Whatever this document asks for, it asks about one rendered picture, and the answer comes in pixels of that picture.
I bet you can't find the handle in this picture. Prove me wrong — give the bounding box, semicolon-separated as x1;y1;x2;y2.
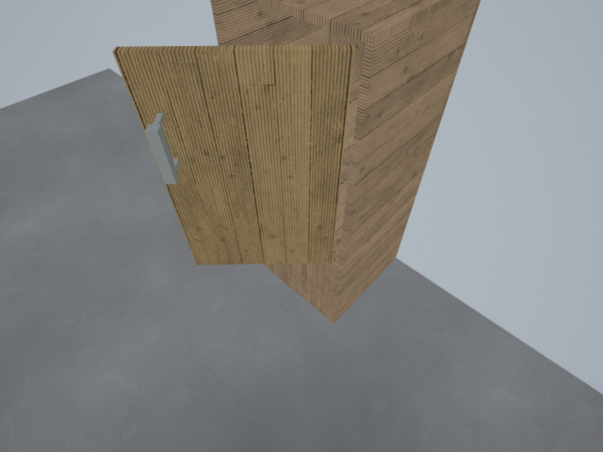
145;113;180;185

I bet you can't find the cupboard door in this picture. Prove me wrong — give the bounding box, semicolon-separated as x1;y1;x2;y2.
112;44;354;265

